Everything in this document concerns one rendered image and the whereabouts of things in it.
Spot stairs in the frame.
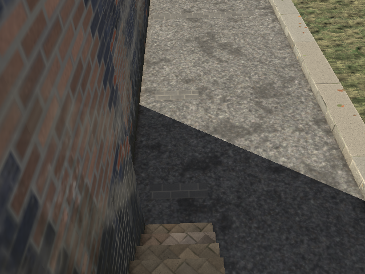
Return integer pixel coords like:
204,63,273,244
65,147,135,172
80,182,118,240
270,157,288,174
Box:
129,223,225,274

